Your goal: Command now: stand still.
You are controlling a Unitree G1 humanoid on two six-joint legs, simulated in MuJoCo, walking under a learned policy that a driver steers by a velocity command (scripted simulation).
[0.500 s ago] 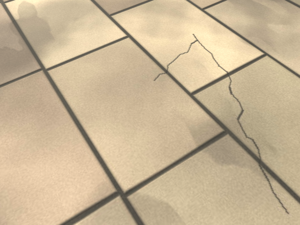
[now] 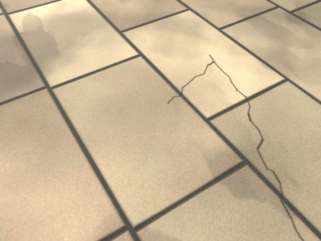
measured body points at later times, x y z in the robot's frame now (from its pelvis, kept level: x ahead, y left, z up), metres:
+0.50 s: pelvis +0.05 -0.01 -0.01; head +0.04 -0.02 +0.44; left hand +0.09 +0.24 -0.15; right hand +0.02 -0.27 -0.16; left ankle -0.02 +0.12 -0.73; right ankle +0.04 -0.11 -0.73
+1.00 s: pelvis +0.25 +0.02 -0.02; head +0.29 +0.03 +0.42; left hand +0.19 +0.27 -0.17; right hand +0.49 -0.20 -0.12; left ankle +0.38 +0.10 -0.74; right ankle +0.06 -0.12 -0.68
